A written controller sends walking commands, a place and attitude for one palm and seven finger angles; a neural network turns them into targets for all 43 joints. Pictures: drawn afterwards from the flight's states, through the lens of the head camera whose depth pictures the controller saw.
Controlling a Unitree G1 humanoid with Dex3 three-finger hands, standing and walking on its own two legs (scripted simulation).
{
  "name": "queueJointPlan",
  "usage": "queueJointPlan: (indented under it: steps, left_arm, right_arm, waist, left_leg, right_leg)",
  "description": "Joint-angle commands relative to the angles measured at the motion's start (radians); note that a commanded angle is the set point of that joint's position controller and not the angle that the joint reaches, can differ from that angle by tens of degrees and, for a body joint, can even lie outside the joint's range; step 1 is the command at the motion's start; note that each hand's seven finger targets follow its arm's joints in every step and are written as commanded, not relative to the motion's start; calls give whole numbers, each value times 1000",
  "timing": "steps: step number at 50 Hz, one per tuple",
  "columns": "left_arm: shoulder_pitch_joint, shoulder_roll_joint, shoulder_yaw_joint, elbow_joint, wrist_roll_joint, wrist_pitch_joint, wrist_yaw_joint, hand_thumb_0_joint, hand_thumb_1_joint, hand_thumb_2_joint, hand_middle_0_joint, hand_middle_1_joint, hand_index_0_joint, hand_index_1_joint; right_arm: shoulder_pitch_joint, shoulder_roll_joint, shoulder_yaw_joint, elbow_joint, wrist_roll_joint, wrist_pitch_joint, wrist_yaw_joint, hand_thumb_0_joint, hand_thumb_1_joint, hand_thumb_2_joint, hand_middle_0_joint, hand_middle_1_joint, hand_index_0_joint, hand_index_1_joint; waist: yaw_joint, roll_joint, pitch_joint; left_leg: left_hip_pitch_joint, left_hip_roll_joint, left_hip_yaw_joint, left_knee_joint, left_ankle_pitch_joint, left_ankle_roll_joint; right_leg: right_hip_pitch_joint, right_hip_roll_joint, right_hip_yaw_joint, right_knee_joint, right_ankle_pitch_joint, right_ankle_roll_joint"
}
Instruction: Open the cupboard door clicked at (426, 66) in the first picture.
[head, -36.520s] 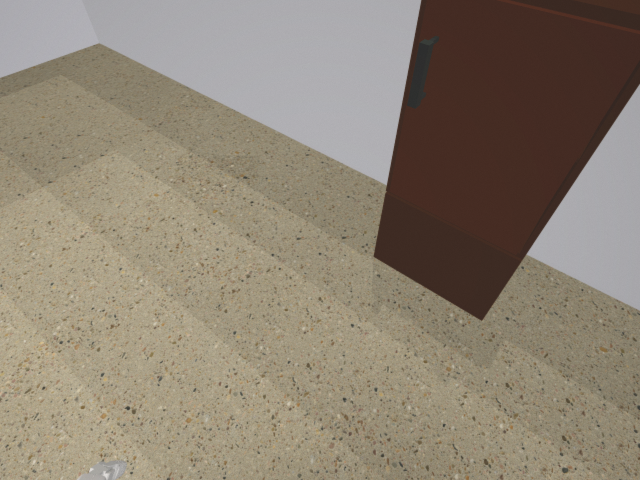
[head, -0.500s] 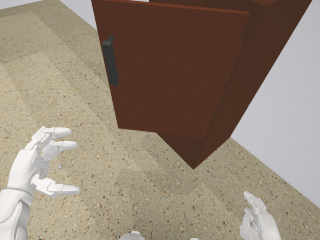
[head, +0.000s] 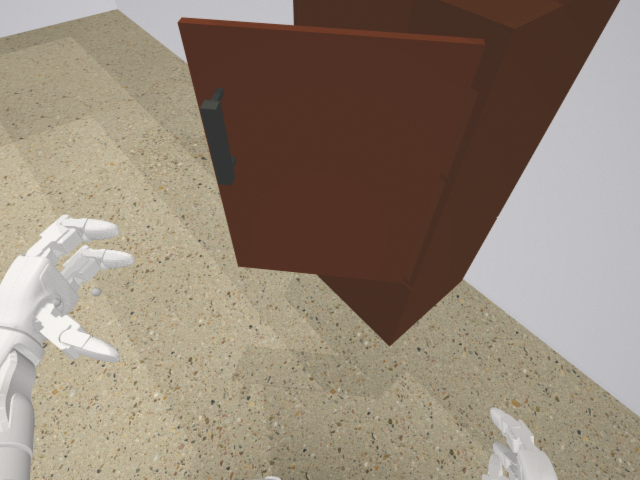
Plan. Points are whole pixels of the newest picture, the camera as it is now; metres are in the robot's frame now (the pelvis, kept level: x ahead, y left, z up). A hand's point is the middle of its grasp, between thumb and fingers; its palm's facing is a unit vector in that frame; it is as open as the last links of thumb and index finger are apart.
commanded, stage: raise the hand with hooked fingers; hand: left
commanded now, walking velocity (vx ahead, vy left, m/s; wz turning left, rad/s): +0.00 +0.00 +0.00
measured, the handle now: (222, 138) +0.61 +0.21 +0.07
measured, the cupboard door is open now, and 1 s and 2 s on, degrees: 43 43 43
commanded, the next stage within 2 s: move the hooked fingers beside the handle in 0.42 s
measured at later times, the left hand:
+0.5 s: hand (114, 295) +0.29 +0.26 +0.09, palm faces -0.01 -1.00 -0.03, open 14.0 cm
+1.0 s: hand (137, 238) +0.37 +0.26 +0.09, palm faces -0.03 -1.00 -0.01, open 14.0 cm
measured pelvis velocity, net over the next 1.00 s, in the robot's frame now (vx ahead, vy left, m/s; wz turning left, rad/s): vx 0.00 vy -0.01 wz -0.02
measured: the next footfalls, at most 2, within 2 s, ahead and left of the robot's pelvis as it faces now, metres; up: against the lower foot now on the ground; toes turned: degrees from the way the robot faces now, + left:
none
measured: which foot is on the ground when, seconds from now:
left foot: down 0.00-1.00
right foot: down 0.00-1.00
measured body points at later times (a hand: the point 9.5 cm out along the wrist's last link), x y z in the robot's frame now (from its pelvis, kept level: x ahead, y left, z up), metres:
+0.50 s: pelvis +0.00 -0.01 +0.00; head +0.03 -0.01 +0.45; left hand +0.28 +0.31 +0.10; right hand +0.16 -0.26 -0.08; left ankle +0.01 +0.09 -0.71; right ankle +0.01 -0.12 -0.71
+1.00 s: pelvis +0.00 -0.01 +0.00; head +0.05 +0.00 +0.44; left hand +0.37 +0.32 +0.09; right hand +0.10 -0.27 -0.10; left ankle +0.01 +0.09 -0.71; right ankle +0.01 -0.12 -0.71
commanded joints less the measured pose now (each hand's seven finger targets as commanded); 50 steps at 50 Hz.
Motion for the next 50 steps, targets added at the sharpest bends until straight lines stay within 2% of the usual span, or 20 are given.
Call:
queueJointPlan:
  steps: [1,4,7,9,13,14,17,20,23,26,29,33,37,39,40,42,45,47,49,50]
  left_arm:
    - [-177,227,77,-167,-35,-55,-16,0,-500,300,-300,-1200,-300,-1200]
    - [-195,252,96,-176,-32,-60,-9,0,-500,300,-300,-1200,-300,-1200]
    - [-199,253,105,-202,-33,-78,3,0,-500,300,-300,-1200,-300,-1200]
    - [-207,264,111,-205,-34,-90,10,0,-500,300,-300,-1200,-300,-1200]
    - [-214,250,97,-211,-25,-100,14,0,-500,300,-300,-1200,-300,-1200]
    - [-215,261,103,-210,-28,-99,13,0,-500,300,-300,-1200,-300,-1200]
    - [-204,245,91,-191,-25,-92,7,0,-500,300,-300,-1200,-300,-1200]
    - [-213,242,90,-174,-33,-87,-2,0,-500,300,-300,-1200,-300,-1200]
    - [-219,242,89,-191,-30,-96,1,0,-500,300,-300,-1200,-300,-1200]
    - [-211,235,87,-161,-35,-90,-5,0,-500,300,-300,-1200,-300,-1200]
    - [-343,251,71,-125,-26,-92,-3,0,-500,300,-300,-1200,-300,-1200]
    - [-494,273,51,-44,5,-105,-2,0,-500,300,-300,-1200,-300,-1200]
    - [-561,303,54,36,23,-119,-9,0,-500,300,-300,-1200,-300,-1200]
    - [-594,327,65,109,23,-116,-11,0,-500,300,-300,-1200,-300,-1200]
    - [-622,331,61,129,31,-118,-14,0,-500,300,-300,-1200,-300,-1200]
    - [-608,342,72,164,38,-120,-14,0,-500,300,-300,-1200,-300,-1200]
    - [-619,388,112,179,41,-132,-12,0,-500,300,-300,-1200,-300,-1200]
    - [-652,362,84,199,47,-136,-14,0,-500,300,-300,-1200,-300,-1200]
    - [-637,408,127,240,44,-141,-12,0,-500,300,-300,-1200,-300,-1200]
    - [-672,407,117,265,50,-141,-15,0,-500,300,-300,-1200,-300,-1200]
  right_arm:
    - [-42,-147,-69,-150,0,-59,-5,0,-900,-900,200,300,200,300]
    - [-43,-147,-69,-154,-3,-55,-1,0,-900,-900,200,300,200,300]
    - [-41,-141,-72,-158,-3,-53,-1,0,-900,-900,200,300,200,300]
    - [-42,-142,-70,-156,-5,-52,-2,0,-900,-900,200,300,200,300]
    - [-47,-136,-69,-151,-2,-52,-6,0,-900,-900,200,300,200,300]
    - [-43,-139,-69,-151,-4,-50,-7,0,-900,-900,200,300,200,300]
    - [-45,-137,-68,-150,-1,-50,-10,0,-900,-900,200,300,200,300]
    - [-50,-137,-66,-152,0,-47,-11,0,-900,-900,200,300,200,300]
    - [-49,-136,-68,-151,0,-50,-12,0,-900,-900,200,300,200,300]
    - [-49,-136,-66,-148,0,-46,-11,0,-900,-900,200,300,200,300]
    - [-46,-143,-63,-133,1,-39,-18,0,-900,-900,200,300,200,300]
    - [-31,-145,-62,-111,2,-33,-29,0,-900,-900,200,300,200,300]
    - [-17,-150,-61,-103,0,-21,-27,0,-900,-900,200,300,200,300]
    - [-3,-156,-58,-97,-2,-10,-24,0,-900,-900,200,300,200,300]
    - [0,-157,-60,-96,0,-7,-22,0,-900,-900,200,300,200,300]
    - [13,-159,-64,-101,-2,2,-16,0,-900,-900,200,300,200,300]
    - [37,-165,-70,-111,-6,16,-6,0,-900,-900,200,300,200,300]
    - [47,-164,-70,-109,-4,26,1,0,-900,-900,200,300,200,300]
    - [63,-175,-74,-110,-7,39,3,0,-900,-900,200,300,200,300]
    - [69,-176,-73,-106,-7,46,3,0,-900,-900,200,300,200,300]
  waist:
    - [4,31,-230]
    - [9,50,-208]
    - [7,55,-247]
    - [3,35,-226]
    - [-1,96,-227]
    - [0,60,-235]
    - [-3,68,-231]
    - [-4,35,-217]
    - [-2,59,-242]
    - [-5,27,-224]
    - [-29,30,-185]
    - [-49,48,-215]
    - [-40,72,-264]
    - [-41,39,-254]
    - [-44,51,-255]
    - [-32,73,-286]
    - [-19,53,-343]
    - [-33,74,-324]
    - [-28,18,-315]
    - [-41,17,-305]
  left_leg:
    - [136,-3,-39,-142,276,-20]
    - [122,-4,-33,-140,272,-19]
    - [129,-5,-26,-138,265,-16]
    - [116,-4,-23,-134,253,-13]
    - [125,-5,-19,-140,233,-13]
    - [125,-4,-22,-135,250,-12]
    - [123,-4,-19,-138,253,-12]
    - [108,-4,-20,-137,237,-11]
    - [132,-5,-21,-137,256,-12]
    - [114,-5,-17,-132,249,-11]
    - [96,-4,-20,-128,198,-11]
    - [99,-4,-26,-128,158,-11]
    - [101,-4,-28,-121,181,-12]
    - [75,-2,-32,-114,187,-13]
    - [69,-1,-30,-115,180,-13]
    - [73,-2,-25,-111,196,-13]
    - [68,0,-24,-99,264,-14]
    - [70,1,-21,-99,266,-15]
    - [38,4,-22,-93,276,-11]
    - [28,5,-19,-94,265,-10]
  right_leg:
    - [87,34,23,-88,225,-31]
    - [89,34,28,-87,224,-36]
    - [100,30,36,-90,220,-29]
    - [106,31,46,-95,215,-30]
    - [94,27,46,-100,197,-28]
    - [113,30,48,-95,215,-30]
    - [106,27,46,-97,229,-25]
    - [110,27,53,-103,217,-24]
    - [107,27,46,-97,234,-24]
    - [109,26,52,-100,239,-23]
    - [65,28,56,-105,178,-23]
    - [42,22,62,-107,129,-21]
    - [50,22,64,-89,152,-27]
    - [52,26,60,-80,159,-30]
    - [43,24,62,-78,156,-28]
    - [46,23,61,-69,174,-29]
    - [85,28,60,-46,246,-30]
    - [52,31,55,-44,248,-28]
    - [67,36,57,-40,263,-30]
    - [52,35,57,-41,260,-26]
